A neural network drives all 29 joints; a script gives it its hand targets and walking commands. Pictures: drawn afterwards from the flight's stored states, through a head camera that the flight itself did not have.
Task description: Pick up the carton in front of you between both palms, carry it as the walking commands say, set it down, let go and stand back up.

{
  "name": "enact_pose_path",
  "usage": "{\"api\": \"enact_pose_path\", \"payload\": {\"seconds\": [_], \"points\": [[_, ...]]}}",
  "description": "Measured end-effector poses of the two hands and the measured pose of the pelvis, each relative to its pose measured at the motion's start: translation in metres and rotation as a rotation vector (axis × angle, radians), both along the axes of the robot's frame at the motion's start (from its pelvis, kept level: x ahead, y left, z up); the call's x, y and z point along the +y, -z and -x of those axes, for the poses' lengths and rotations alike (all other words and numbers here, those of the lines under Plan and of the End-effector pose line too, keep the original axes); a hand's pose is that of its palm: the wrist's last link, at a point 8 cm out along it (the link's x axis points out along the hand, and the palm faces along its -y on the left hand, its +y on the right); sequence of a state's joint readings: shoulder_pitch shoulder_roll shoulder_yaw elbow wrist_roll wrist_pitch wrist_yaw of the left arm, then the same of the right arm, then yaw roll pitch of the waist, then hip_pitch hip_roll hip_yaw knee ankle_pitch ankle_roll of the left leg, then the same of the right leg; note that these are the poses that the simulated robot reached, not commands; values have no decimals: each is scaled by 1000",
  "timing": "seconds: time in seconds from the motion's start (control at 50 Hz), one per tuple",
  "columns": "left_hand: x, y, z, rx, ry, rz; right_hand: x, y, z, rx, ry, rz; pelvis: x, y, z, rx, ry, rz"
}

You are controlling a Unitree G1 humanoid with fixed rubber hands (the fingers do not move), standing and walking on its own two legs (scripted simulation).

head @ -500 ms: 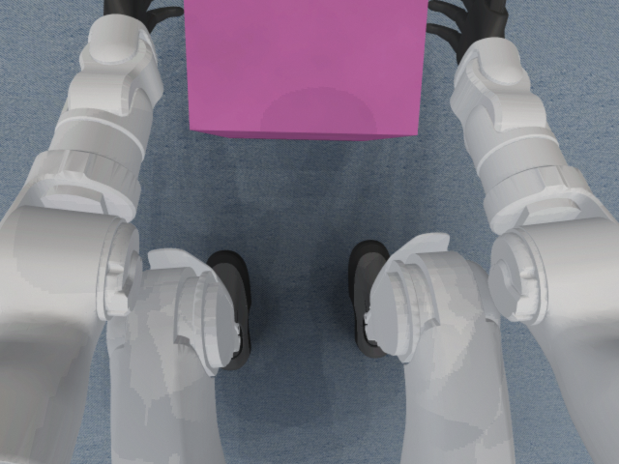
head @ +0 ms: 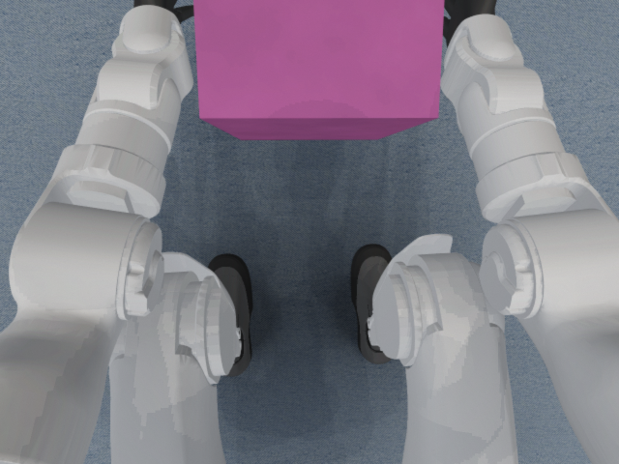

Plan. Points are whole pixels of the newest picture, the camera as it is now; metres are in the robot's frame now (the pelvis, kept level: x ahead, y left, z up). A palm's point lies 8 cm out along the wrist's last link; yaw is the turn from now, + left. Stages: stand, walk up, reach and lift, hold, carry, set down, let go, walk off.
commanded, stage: reach and lift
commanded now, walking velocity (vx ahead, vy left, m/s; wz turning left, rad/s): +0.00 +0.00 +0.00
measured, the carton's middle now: (313, 43) +0.54 -0.02 -0.22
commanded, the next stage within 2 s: none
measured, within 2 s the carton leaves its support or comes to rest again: neither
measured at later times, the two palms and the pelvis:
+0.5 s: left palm out of the picture +0.50 +0.13 +0.06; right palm out of the picture +0.49 -0.17 +0.06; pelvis +0.00 +0.00 +0.11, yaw +1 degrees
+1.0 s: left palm out of the picture +0.46 +0.14 +0.21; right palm out of the picture +0.45 -0.16 +0.21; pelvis +0.04 +0.00 +0.24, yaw +1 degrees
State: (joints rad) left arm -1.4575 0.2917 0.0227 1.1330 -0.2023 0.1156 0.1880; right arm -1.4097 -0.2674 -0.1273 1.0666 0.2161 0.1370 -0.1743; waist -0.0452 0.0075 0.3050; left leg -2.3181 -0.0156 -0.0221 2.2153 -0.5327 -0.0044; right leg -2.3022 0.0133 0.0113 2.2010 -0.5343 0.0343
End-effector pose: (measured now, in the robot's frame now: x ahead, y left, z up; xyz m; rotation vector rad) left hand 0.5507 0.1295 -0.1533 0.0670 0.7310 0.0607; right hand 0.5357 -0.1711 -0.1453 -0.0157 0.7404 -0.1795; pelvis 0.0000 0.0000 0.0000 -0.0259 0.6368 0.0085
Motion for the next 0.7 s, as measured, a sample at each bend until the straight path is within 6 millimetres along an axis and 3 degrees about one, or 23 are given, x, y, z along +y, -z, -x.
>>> {"api": "enact_pose_path", "payload": {"seconds": [0.06,0.12,0.22,0.3,0.5,0.7], "points": [[0,-20,4,-24,-5,12,0,-20,5,-24,11,-11,-1,-3,-2,4,-2,-2],[4,-53,11,-48,-23,24,4,-50,12,-50,17,-24,-2,-13,-4,16,-3,-9],[11,-115,25,-61,-63,44,12,-106,25,-65,20,-49,-4,-39,-4,48,-10,-12],[13,-153,36,-42,-72,47,14,-142,36,-46,16,-48,-3,-64,-2,74,-15,-7],[3,-211,47,-46,-57,52,3,-201,51,-50,26,-42,-1,-114,0,104,-3,-6],[8,-265,61,-56,-81,53,8,-256,58,-60,11,-53,-3,-159,-15,82,3,-18]]}}
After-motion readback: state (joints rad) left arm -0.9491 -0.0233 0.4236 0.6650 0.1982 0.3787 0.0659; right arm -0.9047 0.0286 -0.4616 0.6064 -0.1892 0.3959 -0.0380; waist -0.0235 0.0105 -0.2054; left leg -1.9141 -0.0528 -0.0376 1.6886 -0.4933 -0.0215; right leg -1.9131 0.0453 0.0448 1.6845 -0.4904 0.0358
